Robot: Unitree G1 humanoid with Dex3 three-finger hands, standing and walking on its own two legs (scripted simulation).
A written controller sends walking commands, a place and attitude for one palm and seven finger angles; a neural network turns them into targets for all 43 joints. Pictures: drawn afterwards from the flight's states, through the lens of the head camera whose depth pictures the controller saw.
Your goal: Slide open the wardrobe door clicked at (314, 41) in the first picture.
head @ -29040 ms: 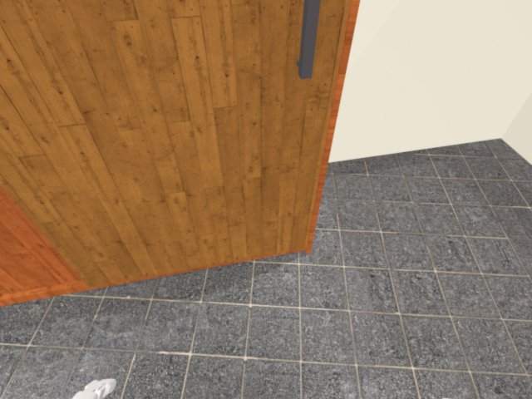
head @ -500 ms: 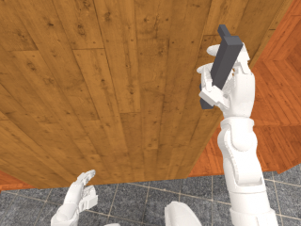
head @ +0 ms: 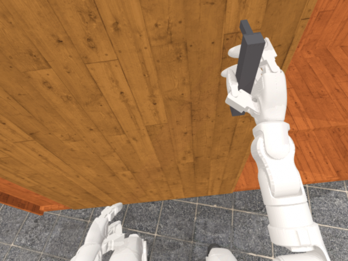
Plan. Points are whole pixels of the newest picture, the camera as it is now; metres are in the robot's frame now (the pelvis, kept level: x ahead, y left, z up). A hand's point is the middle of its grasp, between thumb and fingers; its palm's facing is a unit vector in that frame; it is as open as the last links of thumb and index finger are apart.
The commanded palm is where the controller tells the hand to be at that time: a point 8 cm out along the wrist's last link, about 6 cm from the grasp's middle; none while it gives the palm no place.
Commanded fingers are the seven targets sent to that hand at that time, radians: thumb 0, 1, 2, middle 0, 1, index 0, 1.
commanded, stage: stop walking and hold the door there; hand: right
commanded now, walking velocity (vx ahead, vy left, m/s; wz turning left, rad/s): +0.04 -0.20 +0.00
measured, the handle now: (240, 72) +0.41 -0.16 +0.18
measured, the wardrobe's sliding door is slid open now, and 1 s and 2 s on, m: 0.67 0.67 0.67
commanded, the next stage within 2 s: none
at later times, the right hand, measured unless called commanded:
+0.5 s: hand (232, 92) +0.37 -0.14 +0.17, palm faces +0.19 +0.98 -0.10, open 6.0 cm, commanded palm +0.34 -0.19 +0.13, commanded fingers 0.00 -0.90 -0.90 0.45 1.40 0.45 1.40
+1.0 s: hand (231, 92) +0.37 -0.14 +0.17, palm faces +0.24 +0.96 -0.13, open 6.1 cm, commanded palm +0.34 -0.18 +0.13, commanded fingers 0.00 -0.90 -0.90 0.45 1.40 0.45 1.40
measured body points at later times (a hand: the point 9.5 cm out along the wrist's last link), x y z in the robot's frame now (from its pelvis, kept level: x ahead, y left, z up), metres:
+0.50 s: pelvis +0.02 +0.03 -0.02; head +0.01 +0.01 +0.43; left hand +0.12 +0.32 -0.10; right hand +0.35 -0.19 +0.18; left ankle +0.03 +0.18 -0.75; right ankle +0.08 -0.05 -0.75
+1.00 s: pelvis +0.03 +0.03 -0.02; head +0.02 +0.04 +0.43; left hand +0.15 +0.27 -0.12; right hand +0.35 -0.19 +0.18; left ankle +0.02 +0.18 -0.75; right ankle +0.08 -0.05 -0.75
